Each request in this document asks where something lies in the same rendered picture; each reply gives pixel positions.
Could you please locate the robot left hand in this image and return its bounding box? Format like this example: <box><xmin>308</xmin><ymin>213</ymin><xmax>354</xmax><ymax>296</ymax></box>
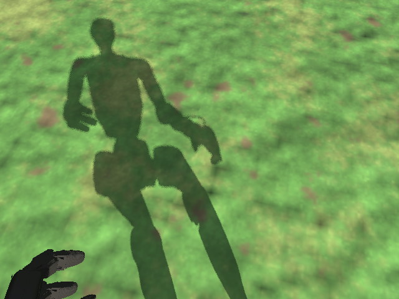
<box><xmin>4</xmin><ymin>249</ymin><xmax>96</xmax><ymax>299</ymax></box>

